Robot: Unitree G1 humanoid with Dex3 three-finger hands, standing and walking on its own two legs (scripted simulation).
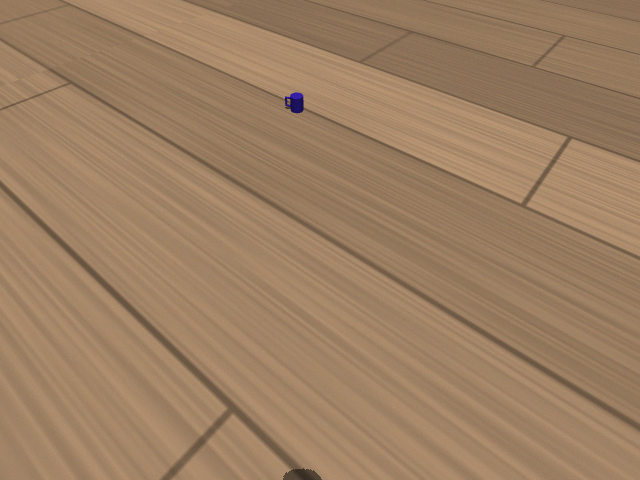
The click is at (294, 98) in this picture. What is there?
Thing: mug
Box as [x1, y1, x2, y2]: [285, 93, 303, 112]
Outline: 285,97 285,105 290,106 293,112 302,111 302,94 292,93 289,97
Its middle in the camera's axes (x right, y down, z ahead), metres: -0.15 -0.82 +2.35
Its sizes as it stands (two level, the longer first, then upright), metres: 0.112 0.078 0.091
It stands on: the floor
